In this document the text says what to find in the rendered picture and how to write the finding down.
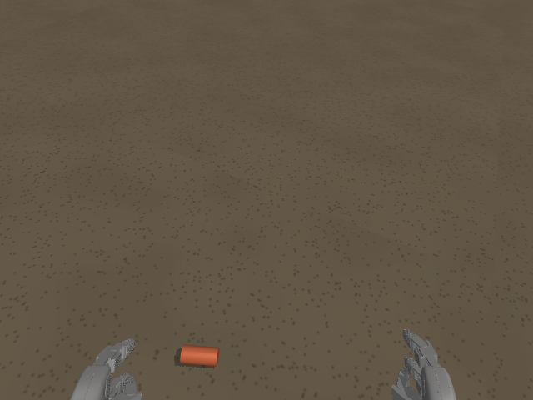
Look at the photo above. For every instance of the left robot hand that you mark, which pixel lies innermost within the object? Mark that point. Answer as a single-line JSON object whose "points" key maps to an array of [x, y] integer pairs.
{"points": [[95, 382]]}

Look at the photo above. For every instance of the right robot hand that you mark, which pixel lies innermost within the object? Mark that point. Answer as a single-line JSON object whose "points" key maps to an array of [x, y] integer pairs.
{"points": [[433, 382]]}

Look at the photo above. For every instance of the can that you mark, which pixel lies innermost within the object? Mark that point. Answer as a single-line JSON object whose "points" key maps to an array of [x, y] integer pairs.
{"points": [[199, 355]]}

